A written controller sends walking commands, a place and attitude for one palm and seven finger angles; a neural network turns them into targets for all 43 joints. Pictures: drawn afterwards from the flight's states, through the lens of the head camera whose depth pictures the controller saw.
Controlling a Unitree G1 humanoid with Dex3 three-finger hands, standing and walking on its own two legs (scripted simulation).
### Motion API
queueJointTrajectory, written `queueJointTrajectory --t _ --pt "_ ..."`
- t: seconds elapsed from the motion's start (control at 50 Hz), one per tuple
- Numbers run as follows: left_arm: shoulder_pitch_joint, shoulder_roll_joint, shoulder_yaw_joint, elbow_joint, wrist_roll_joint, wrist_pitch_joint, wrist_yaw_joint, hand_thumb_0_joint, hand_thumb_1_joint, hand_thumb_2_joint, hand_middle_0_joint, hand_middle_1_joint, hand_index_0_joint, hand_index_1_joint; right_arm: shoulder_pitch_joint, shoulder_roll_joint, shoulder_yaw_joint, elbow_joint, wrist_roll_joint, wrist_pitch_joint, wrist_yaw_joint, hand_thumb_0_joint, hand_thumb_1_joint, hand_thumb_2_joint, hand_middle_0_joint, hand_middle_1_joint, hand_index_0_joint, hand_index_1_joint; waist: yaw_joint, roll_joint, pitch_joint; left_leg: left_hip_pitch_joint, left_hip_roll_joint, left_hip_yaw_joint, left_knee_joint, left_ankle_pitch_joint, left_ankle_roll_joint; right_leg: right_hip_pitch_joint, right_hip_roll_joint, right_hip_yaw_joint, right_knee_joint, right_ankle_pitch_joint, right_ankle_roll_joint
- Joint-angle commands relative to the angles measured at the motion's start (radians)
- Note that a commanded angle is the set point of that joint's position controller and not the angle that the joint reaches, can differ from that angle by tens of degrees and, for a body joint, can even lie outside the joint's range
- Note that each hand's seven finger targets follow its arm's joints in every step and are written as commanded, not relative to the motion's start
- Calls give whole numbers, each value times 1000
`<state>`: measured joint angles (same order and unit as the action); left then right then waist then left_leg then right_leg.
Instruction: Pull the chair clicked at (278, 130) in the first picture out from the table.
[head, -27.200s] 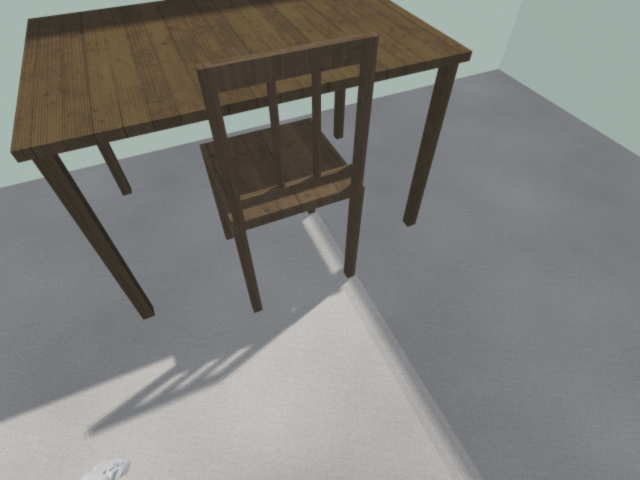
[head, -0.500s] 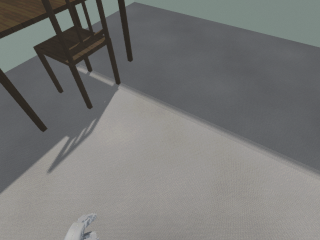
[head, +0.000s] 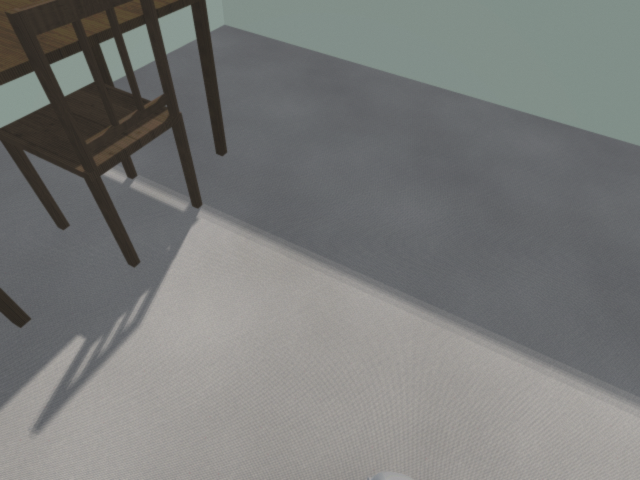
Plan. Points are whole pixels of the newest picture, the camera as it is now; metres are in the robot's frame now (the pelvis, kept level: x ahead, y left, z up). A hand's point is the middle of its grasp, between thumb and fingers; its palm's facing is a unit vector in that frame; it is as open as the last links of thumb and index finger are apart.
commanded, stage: walk to a spot facing it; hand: left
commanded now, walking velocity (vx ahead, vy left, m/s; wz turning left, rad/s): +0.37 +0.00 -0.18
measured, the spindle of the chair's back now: (97, 77) +1.06 +0.70 -0.08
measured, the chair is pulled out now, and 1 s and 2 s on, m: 0.00 0.00 0.00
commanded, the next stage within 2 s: none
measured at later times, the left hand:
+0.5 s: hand (240, 411) +0.25 +0.14 -0.17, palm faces +0.00 -0.98 -0.22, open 7.2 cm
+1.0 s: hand (241, 287) +0.47 +0.18 -0.17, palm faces -0.03 -0.99 -0.16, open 7.4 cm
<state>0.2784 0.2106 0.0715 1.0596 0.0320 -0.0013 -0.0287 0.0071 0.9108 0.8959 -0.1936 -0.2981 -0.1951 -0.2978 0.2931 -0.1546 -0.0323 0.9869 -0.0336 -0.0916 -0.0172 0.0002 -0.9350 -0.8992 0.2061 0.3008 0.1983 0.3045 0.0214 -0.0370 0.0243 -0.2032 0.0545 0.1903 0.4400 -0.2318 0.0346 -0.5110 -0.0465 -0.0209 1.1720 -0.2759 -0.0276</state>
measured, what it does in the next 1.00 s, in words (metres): walks ahead: right foot, then left foot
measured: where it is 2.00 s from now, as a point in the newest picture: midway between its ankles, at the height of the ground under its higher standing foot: (338, 310)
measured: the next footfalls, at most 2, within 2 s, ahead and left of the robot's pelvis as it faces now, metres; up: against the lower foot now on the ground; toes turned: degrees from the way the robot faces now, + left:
right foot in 0.26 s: +0.23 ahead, -0.15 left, +0.00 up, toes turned -11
left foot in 0.70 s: +0.45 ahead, +0.10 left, +0.00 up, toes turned +6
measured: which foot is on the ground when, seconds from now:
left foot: down 0.00-0.26, up 0.28-0.68, down 0.70-1.00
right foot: up 0.00-0.24, down 0.26-0.70, up 0.72-1.00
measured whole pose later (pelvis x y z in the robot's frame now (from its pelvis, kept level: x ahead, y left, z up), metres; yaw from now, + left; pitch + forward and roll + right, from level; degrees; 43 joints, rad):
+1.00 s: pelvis +0.41 +0.01 +0.00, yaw -5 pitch -1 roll +0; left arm 0.21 0.18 0.07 1.05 0.03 -0.01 -0.02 0.00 0.91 0.90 -0.19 -0.30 -0.19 -0.30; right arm 0.34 -0.14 -0.05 1.09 -0.03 -0.07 -0.01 0.01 -0.94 -0.90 0.20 0.30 0.20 0.30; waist 0.01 -0.02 0.02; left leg -0.13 0.03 0.20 0.37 -0.22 0.04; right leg -0.56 -0.13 -0.07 0.96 -0.20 0.01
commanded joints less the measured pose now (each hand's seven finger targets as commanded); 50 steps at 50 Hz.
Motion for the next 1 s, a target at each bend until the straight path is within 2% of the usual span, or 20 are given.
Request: queueJointTrajectory --t 0.0,0.08,0.14,0.18,0.2,0.22,0.24,0.26,0.28,0.34,0.4,0.58,0.64,0.66,0.68,0.7,0.72,0.78,0.84,0.98 --pt "-37 -10 -8 -76 2 -4 -11 0 900 900 -200 -300 -200 -300 133 -121 -27 28 4 -1 -7 0 -900 -900 200 300 200 300 -21 132 39 60 260 -160 -290 32 97 -111 -63 -1 -133 66 25" --pt "-168 -19 -15 -108 1 -12 -15 0 900 900 -200 -300 -200 -300 185 -119 -27 62 -1 10 -2 0 -900 -900 200 300 200 300 -63 150 95 61 258 -128 -290 42 102 -47 -61 -73 -414 76 33" --pt "-184 -25 -14 -104 -1 -24 -14 0 900 900 -200 -300 -200 -300 201 -133 -26 85 -5 17 -3 0 -900 -900 200 300 200 300 -57 151 73 76 267 -111 -235 130 100 56 -38 -100 -521 88 20" --pt "-117 -3 -8 -78 0 -34 -8 0 900 900 -200 -300 -200 -300 202 -139 -26 98 -3 23 -2 0 -900 -900 200 300 200 300 -20 123 34 71 245 -84 -121 247 76 198 -3 -133 -606 84 1" --pt "-10 18 -1 -39 2 -40 -3 0 900 900 -200 -300 -200 -300 193 -129 -22 103 0 24 -2 0 -900 -900 200 300 200 300 29 80 -14 41 212 -44 11 312 53 343 19 -138 -642 90 -11" --pt "144 72 16 8 5 -53 4 0 900 900 -200 -300 -200 -300 177 -114 -21 99 8 21 6 0 -900 -900 200 300 200 300 100 2 -94 -70 165 -1 239 271 23 550 -58 -33 -677 29 -50" --pt "278 173 44 45 5 -62 19 0 900 900 -200 -300 -200 -300 187 -52 -11 79 19 13 15 0 -900 -900 200 300 200 300 135 -251 -186 -309 50 47 545 -102 -15 741 -297 319 -801 -80 -136" --pt "297 212 43 50 -16 -62 26 0 900 900 -200 -300 -200 -300 135 -75 -12 54 19 19 16 0 -900 -900 200 300 200 300 118 -248 -159 -446 9 -67 765 -313 -17 727 -393 550 -945 -78 -192" --pt "218 175 39 37 -20 -55 34 0 900 900 -200 -300 -200 -300 102 -91 -30 55 17 25 16 0 -900 -900 200 300 200 300 87 -100 -54 -489 55 -132 854 -239 -8 633 -390 487 -964 -128 -198" --pt "42 53 2 -5 -13 -65 39 0 900 900 -200 -300 -200 -300 102 -44 -29 81 5 46 13 0 -900 -900 200 300 200 300 -10 -71 59 -397 139 -168 784 -46 -30 317 -287 202 -1003 -54 -127" --pt "55 19 -2 1 -3 -80 43 0 900 900 -200 -300 -200 -300 137 -14 -30 89 -4 62 18 0 -900 -900 200 300 200 300 -48 -49 48 -348 137 -145 671 0 -52 268 -234 77 -1013 62 -124" --pt "120 86 -1 40 -4 -85 36 0 900 900 -200 -300 -200 -300 -110 -56 -29 -16 5 32 46 0 -900 -900 200 300 200 300 4 -77 61 -302 85 -92 222 55 -50 410 -225 61 -939 174 -129" --pt "104 95 2 40 -6 -76 35 0 900 900 -200 -300 -200 -300 -8 -101 -40 14 1 20 38 0 -900 -900 200 300 200 300 -62 -13 35 -57 29 -54 113 73 -34 339 -198 16 -768 244 -96" --pt "106 76 1 37 -10 -73 33 0 900 900 -200 -300 -200 -300 121 -151 -52 55 -3 14 29 0 -900 -900 200 300 200 300 -110 83 -37 158 52 -104 72 60 -9 248 -140 -33 -565 270 -65" --pt "127 29 -4 19 -13 -70 27 0 900 900 -200 -300 -200 -300 276 -264 -79 91 -15 9 19 0 -900 -900 200 300 200 300 -160 320 -148 351 277 -415 -8 -3 69 66 -17 -113 -269 -27 -14" --pt "82 18 -12 -18 -15 -75 24 0 900 900 -200 -300 -200 -300 334 -302 -84 99 -12 19 10 0 -900 -900 200 300 200 300 -166 410 -160 383 418 -640 -159 -37 137 -78 50 -80 -24 -311 -5" --pt "20 32 -10 -29 -7 -73 28 0 900 900 -200 -300 -200 -300 276 -260 -74 93 -8 25 2 0 -900 -900 200 300 200 300 -152 295 -90 311 411 -622 -188 -68 146 -136 -6 6 87 -252 -23" --pt "5 5 -11 2 -2 -58 9 0 900 900 -200 -300 -200 -300 84 -140 -40 44 -3 7 -1 0 -900 -900 200 300 200 300 -55 110 30 56 317 -365 -216 16 103 -100 -92 20 96 -44 -6" --pt "65 -33 -15 11 0 -21 7 0 900 900 -200 -300 -200 -300 60 -116 -34 49 5 3 -6 0 -900 -900 200 300 200 300 -6 177 30 -30 256 -221 -261 -2 86 -44 -91 -5 3 23 21" --pt "-122 -25 -10 -73 -3 -14 -3 0 900 900 -200 -300 -200 -300 133 -118 -41 77 0 12 -2 0 -900 -900 200 300 200 300 -41 131 89 21 251 -183 -318 -65 116 -48 -92 -61 -373 96 43"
